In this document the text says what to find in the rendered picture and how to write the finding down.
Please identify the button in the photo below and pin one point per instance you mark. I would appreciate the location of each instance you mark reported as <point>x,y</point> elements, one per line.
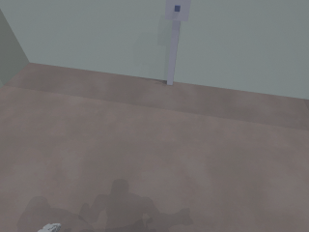
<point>177,8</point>

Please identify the panel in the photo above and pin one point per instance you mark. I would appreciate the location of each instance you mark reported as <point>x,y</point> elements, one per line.
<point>177,17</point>

